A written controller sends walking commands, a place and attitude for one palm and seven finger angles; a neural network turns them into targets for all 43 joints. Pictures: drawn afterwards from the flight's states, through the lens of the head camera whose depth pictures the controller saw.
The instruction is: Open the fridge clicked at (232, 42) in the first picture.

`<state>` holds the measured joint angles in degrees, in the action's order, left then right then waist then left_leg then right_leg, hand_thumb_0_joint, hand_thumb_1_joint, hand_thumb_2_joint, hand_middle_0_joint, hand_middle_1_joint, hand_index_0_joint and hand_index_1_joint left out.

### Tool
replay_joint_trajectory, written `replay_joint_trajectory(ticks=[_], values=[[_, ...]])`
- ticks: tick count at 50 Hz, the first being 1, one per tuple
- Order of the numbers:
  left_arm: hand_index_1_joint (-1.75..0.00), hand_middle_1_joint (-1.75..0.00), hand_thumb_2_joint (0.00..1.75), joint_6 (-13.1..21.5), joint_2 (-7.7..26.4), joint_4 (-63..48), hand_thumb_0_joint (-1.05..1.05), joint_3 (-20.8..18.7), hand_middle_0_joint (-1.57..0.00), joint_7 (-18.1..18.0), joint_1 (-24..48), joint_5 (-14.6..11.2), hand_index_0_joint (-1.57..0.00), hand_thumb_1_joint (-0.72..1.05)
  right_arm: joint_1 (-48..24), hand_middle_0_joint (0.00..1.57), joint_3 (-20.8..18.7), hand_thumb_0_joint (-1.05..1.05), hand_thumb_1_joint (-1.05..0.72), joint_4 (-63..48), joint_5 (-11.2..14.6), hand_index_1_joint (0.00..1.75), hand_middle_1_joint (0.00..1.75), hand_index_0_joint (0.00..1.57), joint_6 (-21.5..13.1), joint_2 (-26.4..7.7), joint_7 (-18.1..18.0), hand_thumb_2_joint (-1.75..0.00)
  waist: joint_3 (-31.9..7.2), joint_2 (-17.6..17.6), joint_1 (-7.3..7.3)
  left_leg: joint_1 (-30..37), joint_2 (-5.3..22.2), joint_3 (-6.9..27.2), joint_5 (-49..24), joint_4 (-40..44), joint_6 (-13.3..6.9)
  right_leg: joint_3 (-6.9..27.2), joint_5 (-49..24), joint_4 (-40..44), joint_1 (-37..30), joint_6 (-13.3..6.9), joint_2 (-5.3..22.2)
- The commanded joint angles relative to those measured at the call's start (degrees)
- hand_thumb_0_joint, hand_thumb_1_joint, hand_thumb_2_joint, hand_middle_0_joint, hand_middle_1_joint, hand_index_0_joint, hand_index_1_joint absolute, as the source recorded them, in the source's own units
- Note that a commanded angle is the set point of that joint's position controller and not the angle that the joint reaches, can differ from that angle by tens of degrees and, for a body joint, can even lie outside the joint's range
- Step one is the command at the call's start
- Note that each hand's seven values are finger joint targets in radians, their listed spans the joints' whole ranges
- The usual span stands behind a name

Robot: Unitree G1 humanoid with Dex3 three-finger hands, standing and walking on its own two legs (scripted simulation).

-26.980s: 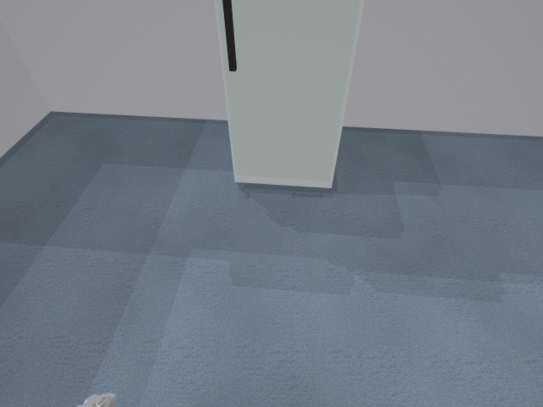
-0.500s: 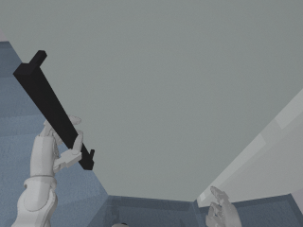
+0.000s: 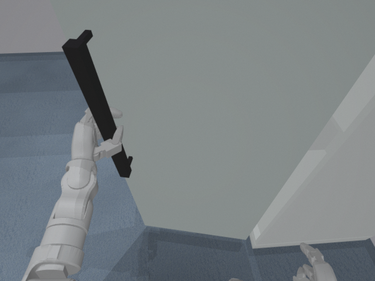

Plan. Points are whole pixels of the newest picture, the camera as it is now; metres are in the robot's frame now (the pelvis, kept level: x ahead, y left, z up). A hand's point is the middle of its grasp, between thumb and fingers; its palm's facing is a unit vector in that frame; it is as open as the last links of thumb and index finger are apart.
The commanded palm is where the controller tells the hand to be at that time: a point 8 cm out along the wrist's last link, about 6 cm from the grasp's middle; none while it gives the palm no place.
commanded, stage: stop walking and hold the door back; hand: left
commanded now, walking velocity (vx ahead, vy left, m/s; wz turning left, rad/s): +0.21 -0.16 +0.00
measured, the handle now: (111, 121) +0.42 +0.19 +0.11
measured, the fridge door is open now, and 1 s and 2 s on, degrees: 78 77 77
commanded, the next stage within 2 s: loosen the grip on the handle in 0.74 s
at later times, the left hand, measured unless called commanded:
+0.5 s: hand (116, 137) +0.38 +0.17 +0.10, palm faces +0.03 -0.99 -0.15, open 5.8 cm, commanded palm +0.36 +0.24 +0.09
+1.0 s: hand (111, 138) +0.38 +0.18 +0.10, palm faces +0.04 -0.99 -0.10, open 7.0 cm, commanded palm +0.35 +0.23 +0.10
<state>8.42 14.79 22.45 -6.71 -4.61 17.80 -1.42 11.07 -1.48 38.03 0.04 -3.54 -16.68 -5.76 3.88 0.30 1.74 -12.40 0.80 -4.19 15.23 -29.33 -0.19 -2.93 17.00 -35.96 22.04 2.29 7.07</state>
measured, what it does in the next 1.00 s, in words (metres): steps on the spot: right foot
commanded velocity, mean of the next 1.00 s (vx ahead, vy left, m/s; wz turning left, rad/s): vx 0.03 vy -0.02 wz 0.00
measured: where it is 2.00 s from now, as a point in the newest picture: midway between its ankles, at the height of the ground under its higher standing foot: outside the picture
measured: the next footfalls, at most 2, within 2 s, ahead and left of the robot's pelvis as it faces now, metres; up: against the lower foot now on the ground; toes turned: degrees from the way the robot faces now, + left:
right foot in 0.18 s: +0.03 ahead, -0.09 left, +0.00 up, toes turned -5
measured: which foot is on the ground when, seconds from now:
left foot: down 0.00-1.00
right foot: up 0.00-0.16, down 0.18-1.00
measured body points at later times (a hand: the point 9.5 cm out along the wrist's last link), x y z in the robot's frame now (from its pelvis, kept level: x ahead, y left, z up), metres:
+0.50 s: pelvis -0.01 +0.04 +0.00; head +0.00 +0.05 +0.45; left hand +0.38 +0.22 +0.11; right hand +0.09 -0.23 -0.10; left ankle +0.03 +0.14 -0.73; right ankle +0.02 -0.09 -0.72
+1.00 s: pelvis -0.02 +0.03 +0.00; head -0.02 +0.04 +0.45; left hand +0.37 +0.23 +0.11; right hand +0.10 -0.23 -0.09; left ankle +0.03 +0.14 -0.73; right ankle -0.01 -0.09 -0.73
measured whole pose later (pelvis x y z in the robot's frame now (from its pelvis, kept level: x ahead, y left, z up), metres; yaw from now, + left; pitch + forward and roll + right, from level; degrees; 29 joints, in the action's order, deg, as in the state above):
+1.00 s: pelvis -0.02 +0.03 +0.00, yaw -3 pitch +1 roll +0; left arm 7.1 15.1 37.9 -11.2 2.1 26.7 -2.7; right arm 13.9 0.6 38.1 1.1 -6.2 -13.1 -2.4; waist -2.1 1.4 2.7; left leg -20.1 2.1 -5.0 12.3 -31.4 -0.2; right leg -1.9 14.9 -32.7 19.0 -0.5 0.8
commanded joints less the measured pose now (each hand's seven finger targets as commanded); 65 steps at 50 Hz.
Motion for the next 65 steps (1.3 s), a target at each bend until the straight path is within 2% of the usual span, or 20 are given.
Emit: replay_joint_trajectory(ticks=[1,4,7,9,11,15,19,22,27,30,34,41,42,43,45,46,47,51,54,65], values=[[-1.40,-1.40,0.90,4.4,10.1,-14.0,0.00,-2.7,-0.45,-1.2,26.9,0.3,-0.45,0.90,-3.0,0.20,0.1,0.00,-0.90,-7.6,1.4,0.30,0.30,0.20,-2.7,-2.2,0.1,-0.90,-14.2,-14.1,-0.33,8.7,19.8,24.4,-3.1,15.0,-13.1,0.1,11.3,-17.5,7.7,-0.9,-5.9],[-1.40,-1.40,0.90,2.9,13.8,-7.4,0.00,-5.4,-0.45,-1.1,27.0,0.7,-0.45,0.90,-0.5,0.20,-0.7,0.00,-0.90,-5.5,1.5,0.30,0.30,0.20,-2.4,-5.4,-0.1,-0.90,-15.9,-8.0,-2.32,8.7,14.5,10.4,-17.8,4.7,-8.6,-2.5,3.9,-2.5,-1.7,-1.3,-6.5],[-1.40,-1.40,0.90,1.9,13.2,-5.8,0.00,-3.7,-0.45,-0.3,26.1,0.6,-0.45,0.90,-0.6,0.20,0.4,0.00,-0.90,-5.7,1.6,0.30,0.30,0.20,-2.2,-5.2,-0.2,-0.90,-16.3,-8.1,-1.69,-0.1,11.3,6.1,-10.8,-0.4,-4.6,-1.9,-0.7,10.0,-15.5,-2.5,-7.2],[-1.40,-1.40,0.90,1.7,17.5,-3.7,0.00,-6.6,-0.45,-0.5,26.9,1.1,-0.45,0.90,-0.3,0.20,0.4,0.00,-0.90,-5.6,1.3,0.30,0.30,0.20,-1.8,-3.7,-0.4,-0.90,-15.7,6.7,-0.97,-15.1,4.1,0.2,5.5,-12.5,-0.7,18.5,1.0,15.5,-23.3,-9.1,6.0],[-1.40,-1.40,0.90,0.6,18.8,-0.2,0.00,-9.0,-0.45,-0.8,24.3,0.4,-0.45,0.90,-1.1,0.20,-0.1,0.00,-0.90,-5.3,1.3,0.30,0.30,0.20,-2.5,-3.6,-0.3,-0.90,-12.6,8.0,-2.91,-20.2,1.7,4.7,17.3,-28.1,0.6,28.0,1.2,21.9,-19.9,-15.8,15.8],[-1.40,-1.40,0.90,1.7,18.6,-1.5,0.00,-11.2,-0.45,-0.5,25.1,0.0,-0.45,0.90,-0.4,0.20,1.4,0.00,-0.90,-3.8,0.9,0.30,0.30,0.20,-2.9,-2.8,-0.2,-0.90,-15.7,12.6,-2.14,-12.6,3.0,4.4,9.8,-22.8,0.5,12.1,-7.9,16.8,-15.2,-12.6,9.2],[-1.40,-1.40,0.90,3.0,15.7,-2.8,0.00,-8.8,-0.45,-0.2,23.9,-0.4,-0.45,0.90,-0.9,0.20,1.9,0.00,-0.90,-3.3,0.2,0.30,0.30,0.20,-3.3,-2.9,-0.8,-0.90,-14.7,3.5,-0.88,4.2,1.0,-0.1,-2.3,1.7,0.5,5.6,3.3,13.2,-5.6,-6.3,2.8],[-1.40,-1.40,0.90,4.3,10.4,-6.5,0.00,-4.2,-0.45,0.5,25.6,-1.0,-0.45,0.90,-2.1,0.20,0.9,0.00,-0.90,-5.5,0.7,0.30,0.30,0.20,-2.8,-5.3,-0.4,-0.90,-12.7,-13.9,-2.06,1.1,16.6,22.2,0.5,14.3,-7.0,0.0,5.7,-3.7,-3.0,-1.3,-7.2],[-1.40,-1.40,0.90,4.6,10.9,-10.2,0.00,-4.7,-0.45,0.3,21.6,0.0,-0.45,0.90,-1.5,0.20,0.5,0.00,-0.90,-6.3,0.7,0.30,0.30,0.20,-2.9,-4.7,0.3,-0.90,-15.9,-7.4,-2.00,4.8,13.0,11.5,-26.4,2.9,-5.4,1.7,-4.7,7.0,-10.8,-1.7,-5.8],[-1.40,-1.40,0.90,3.9,10.3,-11.2,0.00,-3.7,-0.45,0.6,19.1,0.2,-0.45,0.90,-1.5,0.20,0.5,0.00,-0.90,-7.3,0.9,0.30,0.30,0.20,-2.9,-3.4,0.4,-0.90,-19.8,-3.1,-0.58,0.5,6.8,3.8,-17.6,-0.7,-0.1,8.4,-23.5,9.6,-18.7,-3.9,0.8],[-1.40,-1.40,0.90,3.3,13.4,-10.4,0.00,-7.0,-0.45,-0.1,17.0,-0.7,-0.45,0.90,-1.4,0.20,0.3,0.00,-0.90,-7.3,1.2,0.30,0.30,0.20,-2.5,-3.5,0.0,-0.90,-21.7,2.7,-1.04,2.3,6.4,3.6,-18.4,0.0,0.2,6.9,-27.2,8.1,-18.4,-3.5,0.5],[-1.40,-1.40,0.90,3.3,12.3,-8.3,0.00,-5.7,-0.45,-0.2,16.7,-1.0,-0.45,0.90,-2.9,0.20,0.8,0.00,-0.90,-6.9,0.9,0.30,0.30,0.20,-1.9,-3.5,-0.6,-0.90,-16.6,-0.8,-1.15,2.6,6.8,4.6,-11.9,3.8,-1.0,6.3,-11.9,12.0,-12.0,-2.4,-1.4],[-1.40,-1.40,0.90,4.7,40.3,-17.2,0.00,-25.3,-0.45,0.6,53.8,5.3,-0.45,0.90,-0.9,0.20,-3.5,0.00,-0.90,-9.1,-0.2,0.30,0.30,0.20,-2.6,-4.4,1.2,-0.90,-11.2,13.1,-4.27,-1.8,6.7,2.8,-10.3,-0.9,-2.4,9.7,-20.7,16.3,-12.8,-2.0,-1.2],[-1.40,-1.40,0.84,-0.6,14.7,11.9,0.00,-7.7,-0.45,4.8,39.2,4.9,-0.45,0.78,-1.2,0.20,-1.5,0.00,-0.90,-6.4,0.1,0.30,0.30,0.20,-6.0,-4.5,2.3,-0.90,-29.9,11.0,2.20,2.7,-0.2,1.1,-24.2,6.5,-1.8,0.6,-33.3,3.1,-14.3,-4.7,-7.4],[-1.40,-1.40,0.73,0.2,10.4,3.3,0.00,-9.4,-0.45,6.7,24.7,-1.2,-0.45,0.54,2.7,0.20,-2.0,0.00,-0.90,-6.2,1.9,0.30,0.30,0.20,-4.9,-5.4,2.1,-0.90,-31.8,2.6,-1.04,8.7,1.9,3.9,-28.9,0.0,0.7,-1.0,-21.5,3.5,-6.0,-2.9,-7.6],[-1.40,-1.40,0.67,0.9,10.9,5.0,0.00,-10.5,-0.45,7.1,25.1,-2.1,-0.45,0.42,1.7,0.20,-1.8,0.00,-0.90,-5.8,2.1,0.30,0.30,0.20,-4.6,-5.4,2.4,-0.90,-28.5,-13.5,-2.71,12.2,1.3,3.1,-25.1,-0.4,2.0,-0.1,-15.4,5.4,-2.6,-3.5,-6.5],[-1.40,-1.40,0.61,2.1,13.6,2.6,0.00,-12.4,-0.45,6.6,26.7,-3.4,-0.45,0.30,1.6,0.20,-1.5,0.00,-0.90,-6.0,1.4,0.30,0.30,0.20,-4.8,-5.5,2.9,-0.90,-26.3,-14.7,-2.82,10.9,0.7,3.9,-15.3,0.3,2.1,-0.1,-10.7,6.5,-1.3,-4.0,-6.9],[-1.40,-1.40,0.37,8.0,9.3,5.6,0.00,-3.6,-0.45,3.6,34.7,0.9,-0.45,-0.19,0.5,0.20,-0.8,0.00,-0.90,-7.3,1.6,0.30,0.30,0.20,-5.3,-5.1,3.3,-0.90,-12.1,-1.5,1.51,-4.1,0.5,4.4,9.1,1.3,-0.7,0.7,3.3,7.4,5.1,-3.7,-7.0],[-1.37,-1.37,0.20,10.9,13.4,10.0,0.00,-5.1,-0.42,3.2,35.2,0.3,-0.42,-0.55,0.9,0.20,-0.7,0.00,-0.90,-8.1,1.9,0.30,0.30,0.20,-5.7,-6.4,2.8,-0.90,-12.1,7.5,1.37,-8.6,-0.5,2.8,12.0,-0.2,-1.5,2.9,12.0,9.1,5.0,-2.8,-6.8],[-1.18,-1.18,0.20,12.9,18.1,3.9,0.00,-9.5,-0.28,6.1,28.9,-3.1,-0.28,-0.55,1.9,0.20,-0.7,0.00,-0.90,-8.4,1.8,0.30,0.30,0.20,-6.2,-5.8,2.0,-0.90,-24.2,-2.5,-2.31,-7.1,-1.5,1.7,-0.3,-3.7,-2.0,5.1,-0.6,6.3,-3.7,-3.4,-6.7]])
